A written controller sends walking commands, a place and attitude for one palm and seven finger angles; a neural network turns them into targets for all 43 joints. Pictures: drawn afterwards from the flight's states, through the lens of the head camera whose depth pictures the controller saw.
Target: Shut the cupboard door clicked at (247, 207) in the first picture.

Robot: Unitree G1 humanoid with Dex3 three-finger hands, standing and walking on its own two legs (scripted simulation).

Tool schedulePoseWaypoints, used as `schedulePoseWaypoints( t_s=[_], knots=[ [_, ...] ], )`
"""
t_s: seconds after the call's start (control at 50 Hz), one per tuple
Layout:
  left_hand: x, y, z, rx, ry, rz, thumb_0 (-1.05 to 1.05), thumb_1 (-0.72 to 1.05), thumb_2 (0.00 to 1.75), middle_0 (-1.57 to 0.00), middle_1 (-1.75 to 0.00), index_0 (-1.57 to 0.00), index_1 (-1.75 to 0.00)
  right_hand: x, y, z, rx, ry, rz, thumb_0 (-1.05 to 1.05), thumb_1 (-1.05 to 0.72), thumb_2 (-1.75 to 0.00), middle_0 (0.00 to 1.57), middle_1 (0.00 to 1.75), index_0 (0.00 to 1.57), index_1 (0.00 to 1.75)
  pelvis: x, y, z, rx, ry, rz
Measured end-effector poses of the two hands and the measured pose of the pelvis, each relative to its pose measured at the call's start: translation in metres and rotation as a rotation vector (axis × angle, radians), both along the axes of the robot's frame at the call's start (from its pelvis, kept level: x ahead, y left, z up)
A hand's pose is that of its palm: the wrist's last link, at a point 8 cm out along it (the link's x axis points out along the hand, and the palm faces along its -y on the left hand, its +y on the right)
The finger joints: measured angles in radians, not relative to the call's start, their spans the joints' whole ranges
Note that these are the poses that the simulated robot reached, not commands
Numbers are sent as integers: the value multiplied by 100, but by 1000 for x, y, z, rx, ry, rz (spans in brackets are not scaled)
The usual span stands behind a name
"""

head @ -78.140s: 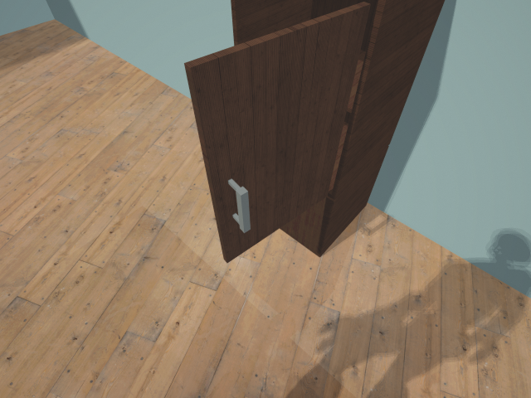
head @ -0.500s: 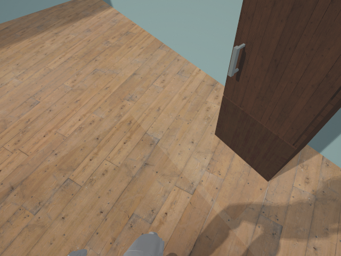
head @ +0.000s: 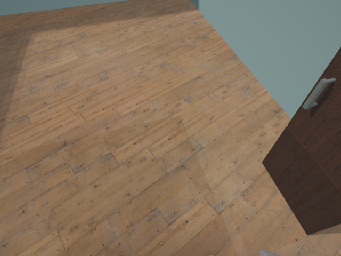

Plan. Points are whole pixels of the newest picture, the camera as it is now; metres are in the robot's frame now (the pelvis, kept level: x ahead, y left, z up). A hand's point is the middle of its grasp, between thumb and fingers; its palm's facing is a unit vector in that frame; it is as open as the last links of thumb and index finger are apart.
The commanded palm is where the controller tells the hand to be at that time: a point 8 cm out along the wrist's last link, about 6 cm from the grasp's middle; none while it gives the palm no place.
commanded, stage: walk to a spot facing it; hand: left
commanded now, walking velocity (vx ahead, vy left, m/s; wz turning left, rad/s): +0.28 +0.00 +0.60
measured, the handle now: (318, 93) +0.71 -0.52 -0.08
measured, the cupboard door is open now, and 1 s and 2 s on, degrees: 0 0 0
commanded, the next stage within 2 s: turn to face it in 0.68 s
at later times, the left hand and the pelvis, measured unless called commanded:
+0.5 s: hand out of the picture +0.00 +0.21 -0.18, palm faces +0.41 -0.89 -0.19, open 7.4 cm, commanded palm none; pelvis +0.11 +0.05 -0.01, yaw +21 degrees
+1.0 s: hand (90, 188) +0.31 +0.28 -0.14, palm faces +0.42 -0.88 -0.22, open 7.4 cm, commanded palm none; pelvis +0.30 +0.08 +0.01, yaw +24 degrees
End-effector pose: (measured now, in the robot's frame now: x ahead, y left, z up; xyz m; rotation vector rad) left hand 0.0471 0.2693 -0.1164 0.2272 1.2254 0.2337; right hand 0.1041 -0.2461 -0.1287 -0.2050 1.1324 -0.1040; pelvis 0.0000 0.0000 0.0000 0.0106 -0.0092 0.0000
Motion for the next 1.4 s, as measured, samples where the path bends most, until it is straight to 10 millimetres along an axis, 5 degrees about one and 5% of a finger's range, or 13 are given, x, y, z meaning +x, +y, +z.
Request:
schedulePoseWaypoints(
  t_s=[0.08, 0.24, 0.38, 0.48, 0.56, 0.7, 0.82, 0.9, 1.02, 1.14, 1.28, 1.4],
  knots=[
    [-2, -11, 4, 22, -73, 52, 1, 91, 90, -20, -30, -20, -30, 8, -11, -11, 6, 54, 40, 1, -91, -90, 20, 30, 20, 30, 11, -12, -5, 6, 0, 77],
    [-32, -39, 10, -50, 41, 197, 1, 91, 90, -20, -30, -20, -30, 59, 3, 11, 29, 83, 127, 1, -91, -90, 20, 30, 20, 30, 47, -9, 18, 17, 15, 197],
    [-59, -44, -8, -133, 135, 369, 1, 90, 90, -20, -30, -21, -30, 139, 61, 10, 21, 88, 315, 1, -91, -90, 20, 30, 19, 30, 82, 17, 12, 1, 14, 312],
    [-70, -20, -34, -175, 233, 436, 1, 90, 90, -20, -30, -21, -30, 203, 111, 0, 2, -42, 400, 1, -91, -90, 20, 30, 20, 30, 109, 51, -12, -9, 5, 357],
    [-28, 19, -31, -130, 180, 435, 1, 91, 90, -20, -30, -20, -30, 215, 124, 5, -19, -40, 404, 1, -91, -90, 20, 30, 20, 30, 127, 64, -6, 1, 2, 377],
    [91, 73, 2, -43, -74, 395, 1, 91, 90, -20, -30, -20, -30, 209, 127, 6, -18, 100, 377, 1, -91, -90, 20, 30, 20, 30, 173, 79, 11, 0, 11, 429],
    [185, 87, 18, -5, -189, 350, 1, 91, 90, -20, -30, -20, -30, 216, 119, -5, 2, 223, 335, 1, -91, -90, 20, 30, 20, 30, 226, 81, 11, 17, 15, 458],
    [229, 80, 12, 12, -210, 337, 1, 91, 90, -20, -30, -20, -30, 237, 111, -23, 7, 285, 311, 1, -91, -90, 20, 30, 20, 30, 267, 79, -1, 21, 8, 450],
    [232, 46, 4, -67, -71, 386, 0, 91, 90, -20, -30, -20, -30, 293, 118, -12, -6, 260, 298, 1, -91, -90, 20, 30, 20, 30, 303, 82, 13, 12, 10, 420],
    [216, 51, 3, -74, 56, 410, -1, 95, 90, -20, -30, -21, -30, 350, 141, 0, 2, 156, 291, 1, -91, -90, 20, 30, 20, 30, 321, 90, 19, -1, 29, 362],
    [207, 70, -8, -116, 132, 388, 0, 92, 90, -20, -30, -21, -30, 397, 173, 14, -3, 16, 272, 1, -91, -90, 20, 30, 20, 30, 327, 115, 15, -25, 22, 287],
    [228, 111, -28, -145, 112, 338, 1, 91, 90, -20, -30, -20, -30, 404, 195, 25, -47, -82, 248, 1, -91, -90, 20, 30, 20, 30, 327, 146, 5, -43, 13, 221]
  ],
)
